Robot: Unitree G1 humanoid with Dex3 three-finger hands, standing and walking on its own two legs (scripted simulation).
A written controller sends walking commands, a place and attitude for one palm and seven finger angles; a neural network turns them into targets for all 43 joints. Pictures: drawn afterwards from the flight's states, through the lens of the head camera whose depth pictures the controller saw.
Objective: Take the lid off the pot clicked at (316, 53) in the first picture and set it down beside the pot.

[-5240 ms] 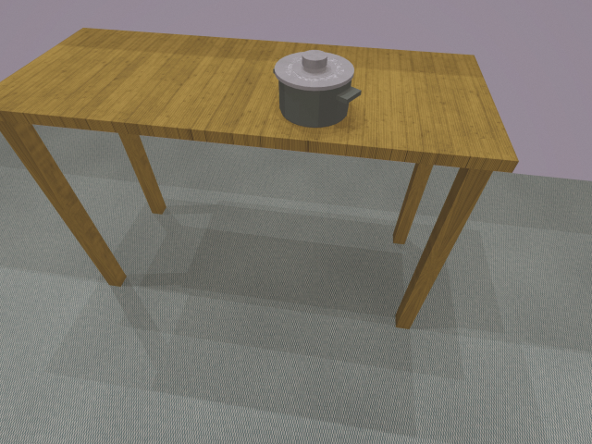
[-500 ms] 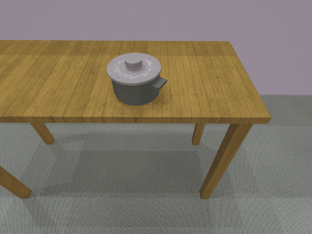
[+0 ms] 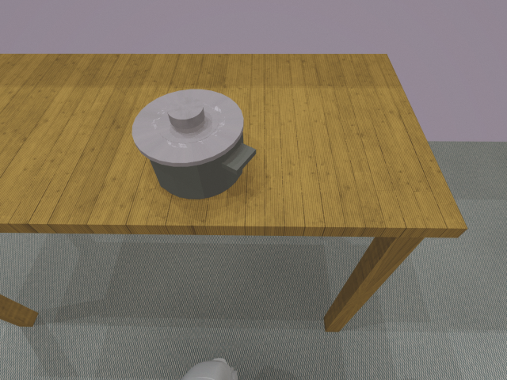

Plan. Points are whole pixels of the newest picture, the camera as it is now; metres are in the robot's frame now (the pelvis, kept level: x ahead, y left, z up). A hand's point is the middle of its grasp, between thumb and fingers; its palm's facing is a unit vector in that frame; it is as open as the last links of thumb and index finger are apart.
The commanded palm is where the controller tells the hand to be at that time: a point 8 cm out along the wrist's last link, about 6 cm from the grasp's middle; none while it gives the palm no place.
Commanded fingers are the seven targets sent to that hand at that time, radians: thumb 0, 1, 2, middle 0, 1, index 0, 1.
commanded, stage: come to a stop and stand still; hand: left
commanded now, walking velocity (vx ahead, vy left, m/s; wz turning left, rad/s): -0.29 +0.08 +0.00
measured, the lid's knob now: (186, 112) +0.45 +0.14 +0.17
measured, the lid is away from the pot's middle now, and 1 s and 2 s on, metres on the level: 0.00 0.00 0.00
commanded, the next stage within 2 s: look again from close up in 1.82 s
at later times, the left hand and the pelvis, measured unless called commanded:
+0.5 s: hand out of the picture +0.12 +0.15 -0.15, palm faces +0.03 -0.95 -0.32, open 7.3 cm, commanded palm none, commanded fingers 0.00 0.90 0.90 -0.20 -0.30 -0.20 -0.30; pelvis +0.03 -0.06 +0.00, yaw +0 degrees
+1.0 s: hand out of the picture +0.02 +0.21 -0.16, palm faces +0.06 -0.97 -0.23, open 7.3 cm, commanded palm none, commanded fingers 0.00 0.90 0.90 -0.20 -0.30 -0.20 -0.30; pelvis +0.00 +0.00 +0.02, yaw +0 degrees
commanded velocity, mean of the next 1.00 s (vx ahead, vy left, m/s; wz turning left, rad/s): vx -0.04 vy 0.07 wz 0.00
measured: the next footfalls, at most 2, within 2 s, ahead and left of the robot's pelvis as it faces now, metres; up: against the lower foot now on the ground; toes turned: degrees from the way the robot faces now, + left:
left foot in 0.04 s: +0.11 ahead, +0.07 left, +0.00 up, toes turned +5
right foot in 0.46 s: +0.10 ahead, -0.19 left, +0.00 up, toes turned +0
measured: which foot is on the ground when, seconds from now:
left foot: up 0.00-0.02, down 0.04-0.46, up 0.48-0.86, down 0.88-1.00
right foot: down 0.00-0.04, up 0.06-0.44, down 0.46-0.88, up 0.90-1.00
